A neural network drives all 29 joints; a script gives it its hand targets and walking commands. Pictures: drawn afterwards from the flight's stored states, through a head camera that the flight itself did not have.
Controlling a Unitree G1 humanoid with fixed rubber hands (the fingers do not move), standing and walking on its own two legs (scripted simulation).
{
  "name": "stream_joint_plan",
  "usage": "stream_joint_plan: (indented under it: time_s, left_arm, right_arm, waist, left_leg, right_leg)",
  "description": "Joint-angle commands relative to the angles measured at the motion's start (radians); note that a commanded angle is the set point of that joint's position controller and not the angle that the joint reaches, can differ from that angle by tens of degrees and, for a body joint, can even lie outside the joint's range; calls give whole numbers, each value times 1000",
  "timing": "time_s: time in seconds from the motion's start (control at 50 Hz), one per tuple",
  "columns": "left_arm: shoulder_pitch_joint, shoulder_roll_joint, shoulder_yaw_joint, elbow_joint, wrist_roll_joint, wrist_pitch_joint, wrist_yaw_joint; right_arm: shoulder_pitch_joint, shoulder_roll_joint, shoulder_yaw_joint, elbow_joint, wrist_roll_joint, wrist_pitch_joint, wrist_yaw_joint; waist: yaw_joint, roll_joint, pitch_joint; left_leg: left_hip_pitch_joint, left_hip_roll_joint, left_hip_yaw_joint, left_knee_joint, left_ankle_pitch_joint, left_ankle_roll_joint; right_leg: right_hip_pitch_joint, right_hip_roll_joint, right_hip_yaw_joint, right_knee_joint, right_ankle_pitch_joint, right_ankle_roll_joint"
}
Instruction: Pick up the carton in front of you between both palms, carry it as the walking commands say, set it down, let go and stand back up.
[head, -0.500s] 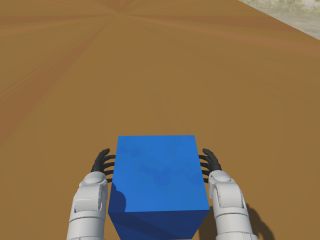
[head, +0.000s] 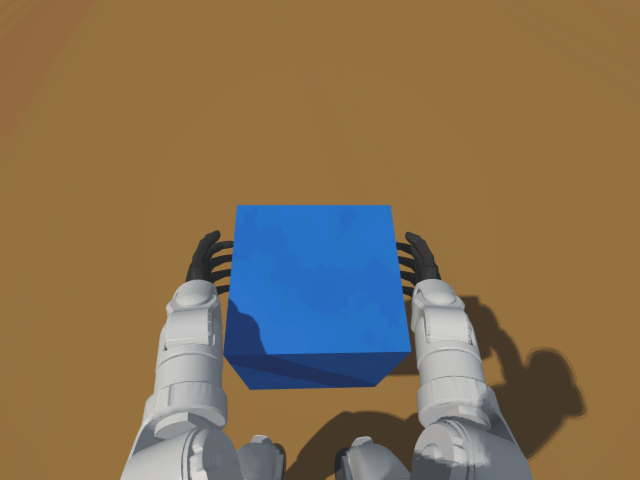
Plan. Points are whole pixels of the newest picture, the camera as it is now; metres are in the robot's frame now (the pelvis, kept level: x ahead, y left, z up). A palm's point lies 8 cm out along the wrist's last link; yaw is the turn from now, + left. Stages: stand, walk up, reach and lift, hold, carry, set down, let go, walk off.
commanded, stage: set down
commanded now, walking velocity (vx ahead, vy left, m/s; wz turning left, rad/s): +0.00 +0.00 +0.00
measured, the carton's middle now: (313, 306) +0.37 +0.01 -0.10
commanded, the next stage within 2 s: none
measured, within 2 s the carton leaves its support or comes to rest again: rests again in 1.88 s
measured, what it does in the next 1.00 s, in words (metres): lowers itself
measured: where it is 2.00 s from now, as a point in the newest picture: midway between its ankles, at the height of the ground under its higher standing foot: outside the picture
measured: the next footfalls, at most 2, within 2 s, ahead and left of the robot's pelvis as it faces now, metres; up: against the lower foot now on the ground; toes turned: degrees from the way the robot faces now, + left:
none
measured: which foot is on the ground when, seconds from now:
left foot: down 0.00-1.00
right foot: down 0.00-1.00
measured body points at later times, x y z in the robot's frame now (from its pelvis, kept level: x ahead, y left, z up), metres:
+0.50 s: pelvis +0.00 +0.00 -0.12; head +0.22 +0.00 +0.27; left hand +0.42 +0.17 -0.20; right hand +0.43 -0.14 -0.21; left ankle +0.07 +0.12 -0.71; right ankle +0.06 -0.11 -0.71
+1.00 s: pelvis -0.04 +0.00 -0.26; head +0.26 +0.00 +0.08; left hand +0.45 +0.17 -0.37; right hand +0.48 -0.13 -0.37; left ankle +0.07 +0.12 -0.71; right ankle +0.06 -0.11 -0.71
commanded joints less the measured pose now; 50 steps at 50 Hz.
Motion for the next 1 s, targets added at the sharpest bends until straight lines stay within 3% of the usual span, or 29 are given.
stream_joint_plan:
  time_s: [0.0,0.06,0.14,0.2,0.3,0.36,0.5,0.7,0.98]
  left_arm:
    - [-458,-714,-416,50,-162,-145,-139]
    - [-501,-796,-563,11,-236,-224,-139]
    - [-522,-851,-759,-98,-339,-263,-123]
    - [-509,-857,-816,-129,-377,-252,-109]
    - [-507,-852,-765,-57,-351,-195,-122]
    - [-521,-845,-709,2,-337,-173,-127]
    - [-611,-809,-630,64,-328,-189,-103]
    - [-803,-759,-665,7,-387,-209,-47]
    - [-1046,-688,-609,42,-426,-168,-50]
  right_arm:
    - [-472,722,413,37,163,-154,140]
    - [-528,800,576,-5,236,-234,135]
    - [-559,848,776,-123,335,-275,121]
    - [-537,857,836,-144,371,-262,110]
    - [-532,848,777,-56,356,-210,119]
    - [-555,830,715,7,336,-189,123]
    - [-643,780,631,89,316,-207,110]
    - [-836,731,686,62,393,-226,69]
    - [-1068,668,628,151,413,-184,60]
  waist:
    - [0,0,-531]
    - [6,-10,-805]
    - [11,-14,-1224]
    - [12,-14,-1313]
    - [16,-17,-1142]
    - [16,-16,-1071]
    - [9,-10,-1095]
    - [26,-21,-1278]
    - [35,-30,-1268]
  left_leg:
    - [57,-65,11,15,154,10]
    - [2,-74,16,127,256,-4]
    - [-33,-81,11,266,427,-17]
    - [-109,-87,16,331,436,-30]
    - [-322,-92,31,375,217,-33]
    - [-422,-96,36,409,156,-31]
    - [-572,-108,43,532,149,-35]
    - [-694,-121,80,723,109,-52]
    - [-878,-123,122,933,20,-59]
  right_leg:
    - [-2,57,-2,-10,143,2]
    - [-33,66,-2,102,252,15]
    - [-58,75,1,253,441,30]
    - [-150,82,1,313,439,38]
    - [-368,89,-18,356,212,41]
    - [-474,92,-24,391,146,35]
    - [-653,102,-37,514,119,32]
    - [-752,124,-67,709,85,46]
    - [-925,125,-97,913,-9,39]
